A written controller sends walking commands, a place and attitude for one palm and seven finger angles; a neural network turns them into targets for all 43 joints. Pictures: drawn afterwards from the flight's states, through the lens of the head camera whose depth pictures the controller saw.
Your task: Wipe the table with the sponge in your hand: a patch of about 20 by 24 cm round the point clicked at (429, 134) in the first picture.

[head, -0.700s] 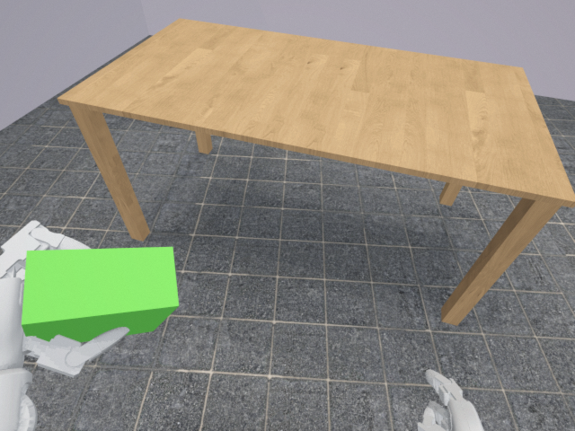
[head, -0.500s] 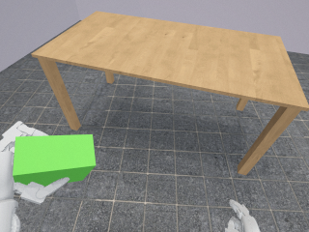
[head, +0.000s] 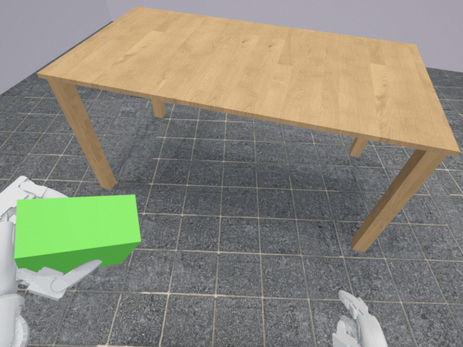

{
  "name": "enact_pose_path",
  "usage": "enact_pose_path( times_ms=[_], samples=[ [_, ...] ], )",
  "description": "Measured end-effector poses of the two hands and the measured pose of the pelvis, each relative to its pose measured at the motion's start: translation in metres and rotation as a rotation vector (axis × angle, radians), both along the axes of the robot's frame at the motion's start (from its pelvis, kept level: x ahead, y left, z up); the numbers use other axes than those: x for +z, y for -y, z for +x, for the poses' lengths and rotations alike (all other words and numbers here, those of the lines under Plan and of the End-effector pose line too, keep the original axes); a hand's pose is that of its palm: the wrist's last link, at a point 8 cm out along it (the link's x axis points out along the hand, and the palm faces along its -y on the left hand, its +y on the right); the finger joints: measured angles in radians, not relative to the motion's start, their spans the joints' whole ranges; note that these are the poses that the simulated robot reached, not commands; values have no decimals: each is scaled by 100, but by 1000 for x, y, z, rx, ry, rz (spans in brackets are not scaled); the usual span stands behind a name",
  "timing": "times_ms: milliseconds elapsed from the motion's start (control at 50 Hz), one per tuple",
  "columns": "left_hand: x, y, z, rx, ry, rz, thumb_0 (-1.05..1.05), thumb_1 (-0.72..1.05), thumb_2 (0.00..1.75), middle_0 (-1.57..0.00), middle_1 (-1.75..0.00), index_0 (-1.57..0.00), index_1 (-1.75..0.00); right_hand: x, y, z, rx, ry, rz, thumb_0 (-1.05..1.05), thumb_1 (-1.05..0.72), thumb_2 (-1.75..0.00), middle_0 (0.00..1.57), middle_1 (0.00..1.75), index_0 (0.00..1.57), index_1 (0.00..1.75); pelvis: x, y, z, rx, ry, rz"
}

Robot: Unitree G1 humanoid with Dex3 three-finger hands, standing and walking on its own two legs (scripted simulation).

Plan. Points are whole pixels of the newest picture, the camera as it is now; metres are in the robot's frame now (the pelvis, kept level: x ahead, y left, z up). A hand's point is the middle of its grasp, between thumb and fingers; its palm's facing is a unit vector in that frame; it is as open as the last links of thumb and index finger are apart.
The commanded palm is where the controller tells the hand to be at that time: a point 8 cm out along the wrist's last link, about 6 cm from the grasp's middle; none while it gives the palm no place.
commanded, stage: walk to a spot facing it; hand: left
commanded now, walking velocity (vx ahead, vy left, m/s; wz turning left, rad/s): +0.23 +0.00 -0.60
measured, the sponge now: (96, 235) +0.23 +0.21 +0.13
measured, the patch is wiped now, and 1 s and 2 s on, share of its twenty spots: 0.00 0.00 0.00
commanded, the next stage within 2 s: turn to face it in 0.68 s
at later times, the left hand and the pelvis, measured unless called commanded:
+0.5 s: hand (156, 181) +0.30 +0.14 +0.17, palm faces +0.17 -0.86 -0.48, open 10.6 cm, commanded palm +0.26 +0.20 +0.18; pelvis +0.04 -0.04 +0.01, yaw -12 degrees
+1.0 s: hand (255, 129) +0.44 +0.01 +0.17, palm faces -0.06 -0.84 -0.53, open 10.6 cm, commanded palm +0.39 +0.08 +0.18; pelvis +0.12 -0.09 -0.01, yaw -27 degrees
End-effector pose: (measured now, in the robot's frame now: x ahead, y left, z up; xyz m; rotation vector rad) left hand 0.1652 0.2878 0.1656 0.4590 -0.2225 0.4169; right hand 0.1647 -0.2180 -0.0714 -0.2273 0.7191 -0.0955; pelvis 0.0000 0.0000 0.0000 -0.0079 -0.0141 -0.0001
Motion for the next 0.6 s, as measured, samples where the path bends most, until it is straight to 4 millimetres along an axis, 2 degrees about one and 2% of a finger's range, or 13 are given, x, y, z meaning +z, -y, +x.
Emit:
enact_pose_path(
  times_ms=[120,240,340,480,600],
  samples=[
    [2,20,16,-49,28,23,-1,-52,99,-67,-136,-67,-136,-7,13,-4,-36,25,27,1,-90,-90,20,30,21,30,-8,12,0,-55,9,15],
    [11,65,38,-139,77,66,-1,-52,100,-67,-136,-67,-136,-26,41,-15,-78,12,66,1,-90,-90,21,30,21,30,-18,35,10,-101,18,7],
    [10,91,64,-214,40,22,-1,-52,100,-67,-136,-67,-136,-24,70,-32,-147,-83,37,1,-90,-90,20,30,21,30,-5,42,19,-140,-4,27],
    [19,97,100,-305,-25,104,-1,-52,100,-67,-136,-67,-136,-7,98,-50,-278,-126,-12,1,-90,-90,20,30,20,30,9,43,36,-207,-41,44],
    [21,93,129,-345,54,72,-1,-52,100,-67,-136,-67,-136,1,97,-40,-329,-95,-59,1,-91,-90,20,30,20,30,3,31,59,-252,-42,19]
  ],
)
